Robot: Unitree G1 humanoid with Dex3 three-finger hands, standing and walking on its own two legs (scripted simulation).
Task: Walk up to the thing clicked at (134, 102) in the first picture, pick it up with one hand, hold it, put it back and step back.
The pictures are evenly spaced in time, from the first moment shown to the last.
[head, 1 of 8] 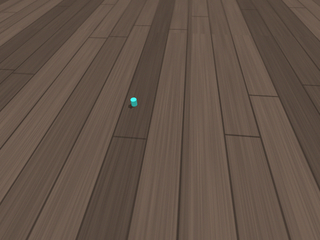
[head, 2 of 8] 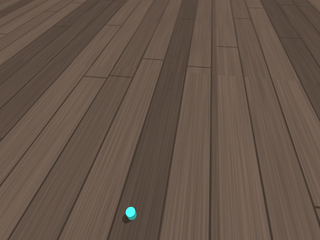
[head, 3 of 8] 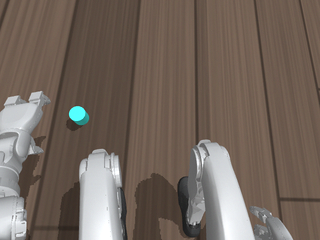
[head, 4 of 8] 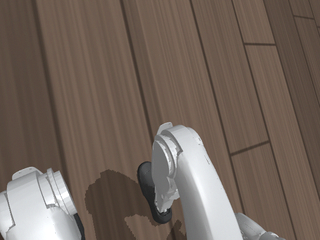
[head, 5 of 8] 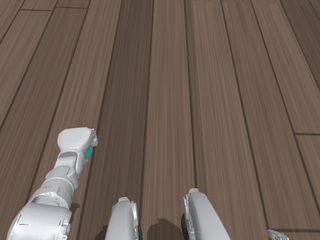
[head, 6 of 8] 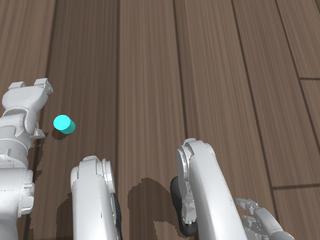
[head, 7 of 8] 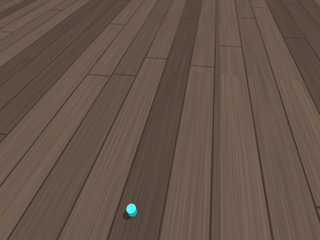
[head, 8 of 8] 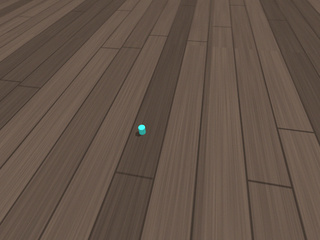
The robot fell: no
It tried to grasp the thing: yes
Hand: left
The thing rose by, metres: 0.70
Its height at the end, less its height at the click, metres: +0.00
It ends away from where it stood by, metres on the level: 0.00
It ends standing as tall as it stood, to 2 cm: yes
